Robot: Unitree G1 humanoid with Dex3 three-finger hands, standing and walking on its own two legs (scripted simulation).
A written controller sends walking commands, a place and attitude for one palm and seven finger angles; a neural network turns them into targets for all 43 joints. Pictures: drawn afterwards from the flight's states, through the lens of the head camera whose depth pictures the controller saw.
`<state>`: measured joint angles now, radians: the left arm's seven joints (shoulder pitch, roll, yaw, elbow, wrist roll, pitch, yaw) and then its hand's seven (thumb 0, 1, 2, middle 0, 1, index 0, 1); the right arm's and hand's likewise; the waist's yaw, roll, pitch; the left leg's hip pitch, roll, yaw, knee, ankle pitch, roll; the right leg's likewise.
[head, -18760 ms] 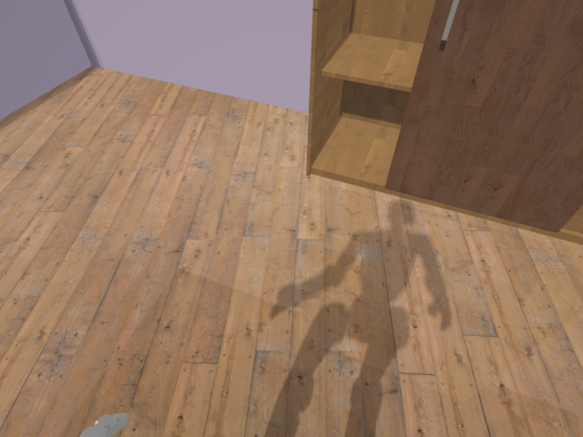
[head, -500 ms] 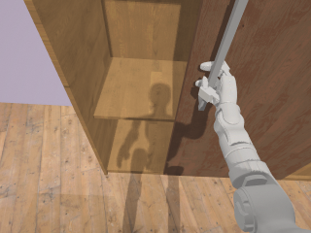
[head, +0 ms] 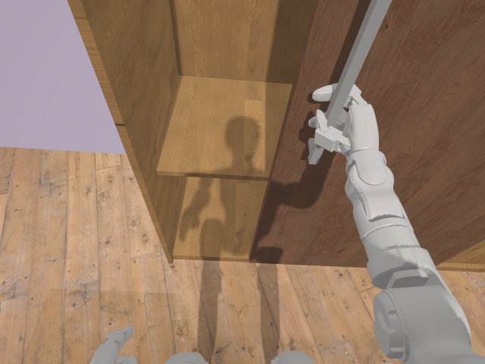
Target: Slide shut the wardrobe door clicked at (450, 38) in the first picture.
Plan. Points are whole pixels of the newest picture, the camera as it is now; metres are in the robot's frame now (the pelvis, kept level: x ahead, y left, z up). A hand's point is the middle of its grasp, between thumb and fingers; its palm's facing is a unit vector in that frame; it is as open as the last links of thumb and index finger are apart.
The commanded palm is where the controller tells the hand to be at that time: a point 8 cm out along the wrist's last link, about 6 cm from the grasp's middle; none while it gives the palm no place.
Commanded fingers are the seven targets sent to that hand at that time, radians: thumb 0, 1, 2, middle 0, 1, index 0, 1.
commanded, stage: step sideways, sliding the door along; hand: right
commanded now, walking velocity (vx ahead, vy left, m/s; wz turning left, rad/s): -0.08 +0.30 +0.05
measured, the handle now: (339, 86) +0.50 -0.10 +0.19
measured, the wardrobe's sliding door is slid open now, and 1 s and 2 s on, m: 0.31 0.15 0.00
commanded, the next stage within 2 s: stop walking and hold the door there in 1.72 s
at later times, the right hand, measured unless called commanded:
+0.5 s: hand (289, 125) +0.45 -0.03 +0.13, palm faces +0.23 +0.96 -0.14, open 5.9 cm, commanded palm +0.42 -0.02 +0.14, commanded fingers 0.00 -0.90 -0.90 0.45 1.40 0.45 1.40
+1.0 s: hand (211, 117) +0.46 +0.10 +0.13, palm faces +0.39 +0.91 -0.14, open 5.8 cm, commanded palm +0.42 +0.12 +0.14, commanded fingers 0.00 -0.90 -0.90 0.45 1.40 0.45 1.40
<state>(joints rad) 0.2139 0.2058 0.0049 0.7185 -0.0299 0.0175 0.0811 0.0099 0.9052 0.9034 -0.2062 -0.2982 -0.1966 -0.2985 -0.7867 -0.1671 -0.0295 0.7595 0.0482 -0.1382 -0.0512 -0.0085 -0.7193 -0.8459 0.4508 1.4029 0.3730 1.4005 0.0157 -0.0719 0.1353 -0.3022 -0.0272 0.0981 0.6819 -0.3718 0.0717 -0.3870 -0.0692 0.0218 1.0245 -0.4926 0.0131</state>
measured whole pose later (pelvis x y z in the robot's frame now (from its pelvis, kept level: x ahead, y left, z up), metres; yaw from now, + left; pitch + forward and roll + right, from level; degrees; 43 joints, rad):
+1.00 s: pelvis +0.08 +0.31 +0.02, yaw -6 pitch -2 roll -3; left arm 0.05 0.22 0.02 0.62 -0.05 -0.05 0.03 0.01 0.91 0.90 -0.20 -0.30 -0.19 -0.30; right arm -0.43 -0.18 -0.11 0.20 0.09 -0.06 -0.19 0.00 -0.78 -0.84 0.45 1.40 0.25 1.42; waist -0.07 -0.04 0.28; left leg -0.26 0.03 0.09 0.60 -0.28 0.07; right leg -0.32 -0.14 0.01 0.91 -0.53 0.03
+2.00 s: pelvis +0.16 +0.62 -0.01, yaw +6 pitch -5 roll +2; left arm 0.15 0.19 0.02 0.58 -0.04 -0.12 0.00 0.01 0.90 0.90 -0.21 -0.30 -0.20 -0.30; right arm -0.09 -0.57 -0.55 0.23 0.02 -0.13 -0.16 -0.16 -0.64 -0.75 0.41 1.41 0.26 1.40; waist -0.13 -0.01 0.20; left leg -0.32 0.06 0.08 0.58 -0.11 0.00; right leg -0.13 -0.33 -0.11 0.84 -0.43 0.07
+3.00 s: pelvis +0.12 +0.58 +0.02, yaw +14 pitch -1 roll +1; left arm 0.26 0.27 0.00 0.71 -0.04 -0.09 0.08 0.01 0.90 0.90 -0.21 -0.30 -0.20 -0.30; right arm -0.03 -0.54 -0.56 0.61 0.02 -0.18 -0.16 -0.17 -0.66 -0.79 0.46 1.40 0.41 1.40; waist -0.03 -0.04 -0.08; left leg -0.23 -0.01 0.04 0.42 -0.17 0.01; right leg -0.24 0.00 -0.03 0.45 -0.19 -0.03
